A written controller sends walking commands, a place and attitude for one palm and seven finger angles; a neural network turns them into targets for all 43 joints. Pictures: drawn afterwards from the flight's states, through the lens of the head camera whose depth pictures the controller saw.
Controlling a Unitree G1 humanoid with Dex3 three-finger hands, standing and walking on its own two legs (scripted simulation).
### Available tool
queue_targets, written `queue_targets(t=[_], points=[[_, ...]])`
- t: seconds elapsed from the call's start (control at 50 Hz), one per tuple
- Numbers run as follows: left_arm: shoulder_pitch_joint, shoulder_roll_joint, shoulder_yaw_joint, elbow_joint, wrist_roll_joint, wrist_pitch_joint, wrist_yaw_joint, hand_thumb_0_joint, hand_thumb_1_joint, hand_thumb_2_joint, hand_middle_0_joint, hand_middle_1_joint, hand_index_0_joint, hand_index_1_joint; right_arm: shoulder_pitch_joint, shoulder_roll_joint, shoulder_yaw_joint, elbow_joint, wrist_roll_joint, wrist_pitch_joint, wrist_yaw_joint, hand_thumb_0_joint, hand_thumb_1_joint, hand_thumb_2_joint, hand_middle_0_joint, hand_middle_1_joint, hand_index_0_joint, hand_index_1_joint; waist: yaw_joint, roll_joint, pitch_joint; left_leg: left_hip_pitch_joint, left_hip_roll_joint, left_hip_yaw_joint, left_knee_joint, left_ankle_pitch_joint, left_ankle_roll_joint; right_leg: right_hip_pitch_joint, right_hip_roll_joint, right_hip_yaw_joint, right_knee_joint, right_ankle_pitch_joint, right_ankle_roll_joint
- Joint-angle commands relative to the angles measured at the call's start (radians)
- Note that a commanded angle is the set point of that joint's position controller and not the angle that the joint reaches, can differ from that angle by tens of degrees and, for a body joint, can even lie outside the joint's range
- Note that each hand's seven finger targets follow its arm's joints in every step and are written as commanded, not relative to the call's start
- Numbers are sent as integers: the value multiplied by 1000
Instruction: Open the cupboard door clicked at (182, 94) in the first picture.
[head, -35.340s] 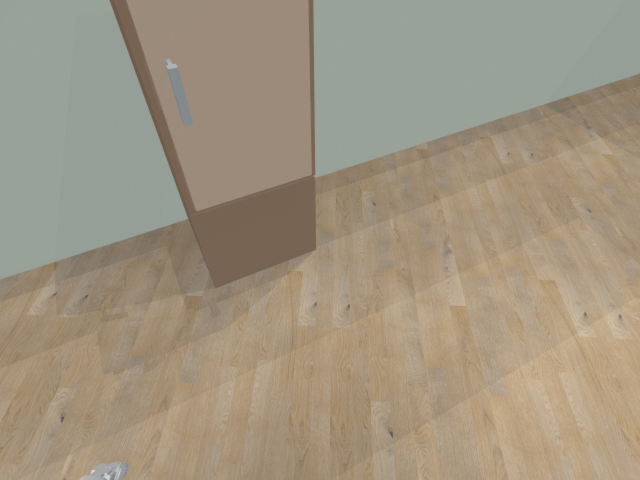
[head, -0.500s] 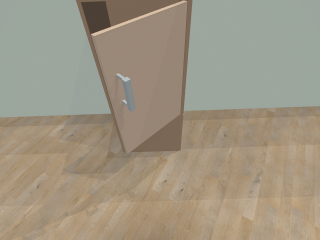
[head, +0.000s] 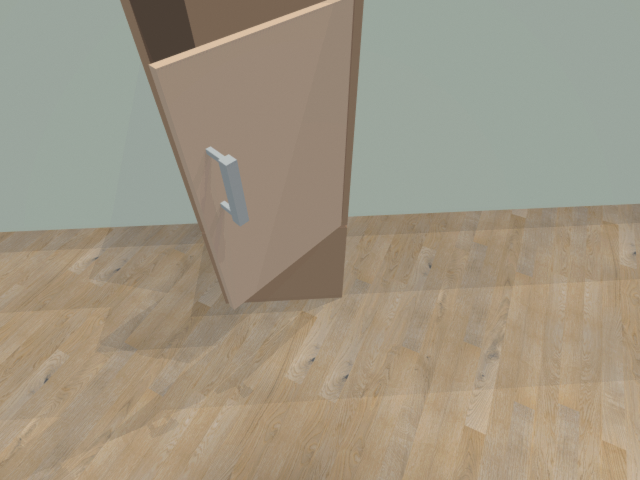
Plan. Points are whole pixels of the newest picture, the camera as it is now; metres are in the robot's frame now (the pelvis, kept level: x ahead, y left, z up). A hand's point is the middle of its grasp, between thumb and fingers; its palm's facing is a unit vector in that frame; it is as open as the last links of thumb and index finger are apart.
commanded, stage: look to check the result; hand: left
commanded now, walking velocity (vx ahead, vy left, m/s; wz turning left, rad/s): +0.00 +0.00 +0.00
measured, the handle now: (227, 187) +0.55 +0.19 +0.04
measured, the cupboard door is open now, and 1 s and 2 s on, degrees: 43 43 43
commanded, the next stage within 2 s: walk to a spot facing it in 0.38 s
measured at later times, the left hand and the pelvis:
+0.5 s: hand out of the picture -0.01 +0.19 -0.17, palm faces +0.03 -0.97 -0.24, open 7.4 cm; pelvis +0.00 +0.00 +0.00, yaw +0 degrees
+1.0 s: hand out of the picture +0.03 +0.20 -0.17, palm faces -0.13 -0.95 -0.29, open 7.4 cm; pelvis -0.03 +0.00 -0.02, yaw -12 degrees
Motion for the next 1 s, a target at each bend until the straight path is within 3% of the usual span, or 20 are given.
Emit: queue_targets(t=[0.0, 0.1, 0.24, 0.4, 0.46, 0.54, 0.62, 0.72, 0.76, 0.82, 0.86, 0.88, 0.9, 0.92, 0.94, 0.96, 0.98], points=[[75, 149, 23, -25, 0, -14, 15, 0, 900, 900, -200, -300, -200, -300, -3, -119, -17, -41, 5, -11, -13, 0, -900, -900, 200, 300, 200, 300, 12, -11, -13, 158, 91, -75, -11, 198, 56, -188, -136, 48, -82, 359, 14], [93, 136, 15, -16, 0, -14, 15, 0, 900, 900, -200, -300, -200, -300, 5, -112, -16, -33, 5, -9, -13, 0, -900, -900, 200, 300, 200, 300, 8, 2, -8, 164, 93, -79, -24, 172, 55, -200, -132, 51, -83, 307, 6], [121, 127, 13, -11, 1, -17, 19, 0, 900, 900, -200, -300, -200, -300, 7, -102, -17, -32, 11, -10, -14, 0, -900, -900, 200, 300, 200, 300, 12, -41, -8, 170, 92, -70, -16, 174, 60, -206, -133, 48, -88, 337, 17], [136, 110, 9, -5, 1, -17, 18, 0, 900, 900, -200, -300, -200, -300, 8, -87, -16, -25, 6, -11, -13, 0, -900, -900, 200, 300, 200, 300, 12, -5, 7, 163, 91, -76, -29, 164, 57, -217, -134, 51, -89, 298, 12], [139, 107, 9, -3, 2, -17, 17, 0, 900, 900, -200, -300, -200, -300, 8, -86, -17, -28, 7, -11, -12, 0, -900, -900, 200, 300, 200, 300, 11, -23, 8, 164, 91, -81, -36, 143, 57, -224, -132, 48, -94, 267, 11], [165, 76, 15, -8, 3, -3, 23, 0, 900, 900, -200, -300, -200, -300, 44, -43, -17, -25, 6, -1, -19, 0, -900, -900, 200, 300, 200, 300, 12, -37, 5, 156, 101, -34, 26, 167, 50, -231, -133, 73, -64, 379, 22], [156, 99, 46, -52, 9, 17, 20, 0, 900, 900, -200, -300, -200, -300, 61, -70, -45, -62, 1, 11, -30, 0, -900, -900, 200, 300, 200, 300, 7, -55, 6, 75, 118, 16, 112, 143, 43, -223, -141, 129, 17, 512, -3], [136, 102, 65, -101, 10, 29, 5, 0, 900, 900, -200, -300, -200, -300, 65, -85, -64, -111, -1, 11, -35, 0, -900, -900, 200, 300, 200, 300, 6, 27, 8, 67, 168, -18, 94, 83, 56, -312, -97, 158, 95, 373, -17], [134, 94, 69, -114, 12, 31, -1, 0, 900, 900, -200, -300, -200, -300, 60, -98, -74, -131, -3, 11, -35, 0, -900, -900, 200, 300, 200, 300, 8, 51, 7, 60, 197, -48, 57, -10, 68, -356, -70, 162, 127, 263, -17], [130, 83, 76, -135, 11, 34, -16, 0, 900, 900, -200, -300, -200, -300, 55, -130, -87, -161, -9, 8, -32, 0, -900, -900, 200, 300, 200, 300, 20, 142, -9, 28, 284, -137, -50, -165, 111, -408, -17, 118, 267, 84, -12], [151, 67, 79, -140, 11, 39, -27, 0, 900, 900, -200, -300, -200, -300, 42, -153, -94, -181, -13, 3, -27, 0, -900, -900, 200, 300, 200, 300, 39, 211, -68, -16, 367, -180, -141, -251, 151, -372, 0, 28, 412, -120, 0], [157, 62, 81, -143, 11, 41, -33, 0, 900, 900, -200, -300, -200, -300, 30, -161, -95, -192, -15, 1, -23, 0, -900, -900, 200, 300, 200, 300, 46, 208, -93, -59, 383, -160, -158, -276, 154, -324, -19, 3, 431, -159, 1], [186, 59, 85, -140, 11, 41, -38, 0, 900, 900, -200, -300, -200, -300, -8, -161, -94, -206, -16, 2, -22, 0, -900, -900, 200, 300, 200, 300, 74, 173, -93, -138, 362, -103, -117, -280, 129, -246, -41, 8, 356, -123, -2], [250, 77, 91, -123, 17, 36, -39, 0, 900, 900, -200, -300, -200, -300, -62, -145, -92, -225, -12, 9, -22, 0, -900, -900, 200, 300, 200, 300, 119, 43, -73, -245, 276, -11, 34, -300, 75, -155, -65, 70, 165, -28, -14], [254, 179, 106, -136, 36, 24, -26, 0, 900, 900, -200, -300, -200, -300, -82, -61, -81, -256, 1, 17, -15, 0, -900, -900, 200, 300, 200, 300, 124, -311, -51, -373, 88, 138, 362, -368, -26, -165, -288, 456, -112, -46, -75], [185, 206, 104, -159, 29, 23, -11, 0, 900, 900, -200, -300, -200, -300, -163, -70, -77, -280, 1, 14, -6, 0, -900, -900, 200, 300, 200, 300, 125, -273, 18, -393, 30, 53, 563, -423, -23, -258, -363, 546, -138, 210, -98], [128, 183, 103, -170, 26, 20, 1, 0, 900, 900, -200, -300, -200, -300, -151, -64, -81, -268, 1, 20, -10, 0, -900, -900, 200, 300, 200, 300, 77, -205, 35, -404, 43, -17, 655, -369, -18, -236, -306, 474, -55, 474, -100]])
